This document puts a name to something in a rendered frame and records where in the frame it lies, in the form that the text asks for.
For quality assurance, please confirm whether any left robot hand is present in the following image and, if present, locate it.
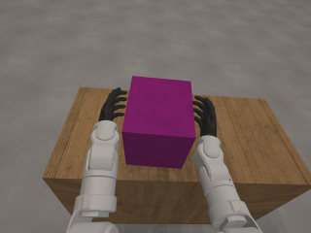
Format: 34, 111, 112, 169
98, 87, 127, 122

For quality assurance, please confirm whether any robot left upper arm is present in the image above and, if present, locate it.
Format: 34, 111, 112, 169
68, 221, 119, 233

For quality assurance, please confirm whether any pedestal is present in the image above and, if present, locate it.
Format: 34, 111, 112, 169
42, 86, 311, 224

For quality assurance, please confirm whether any carton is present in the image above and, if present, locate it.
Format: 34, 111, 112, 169
121, 76, 196, 169

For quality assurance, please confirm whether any right robot hand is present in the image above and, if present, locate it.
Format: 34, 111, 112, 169
192, 95, 217, 138

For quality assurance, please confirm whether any right robot forearm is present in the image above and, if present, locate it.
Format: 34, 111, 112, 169
193, 135, 262, 233

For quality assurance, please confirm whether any left robot forearm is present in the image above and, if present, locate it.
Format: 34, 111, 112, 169
66, 120, 120, 233

